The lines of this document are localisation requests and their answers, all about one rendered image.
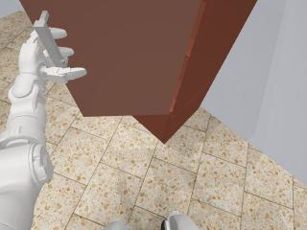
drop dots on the cupboard door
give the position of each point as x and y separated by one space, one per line
132 51

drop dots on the handle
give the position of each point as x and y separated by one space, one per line
48 41

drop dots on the robot right thigh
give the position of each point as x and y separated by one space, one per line
179 222

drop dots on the robot right shin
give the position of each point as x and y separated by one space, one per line
175 213

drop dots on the left robot upper arm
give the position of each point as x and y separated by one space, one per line
23 171

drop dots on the left robot hand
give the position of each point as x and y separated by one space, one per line
31 60

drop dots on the left robot forearm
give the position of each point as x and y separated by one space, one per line
27 119

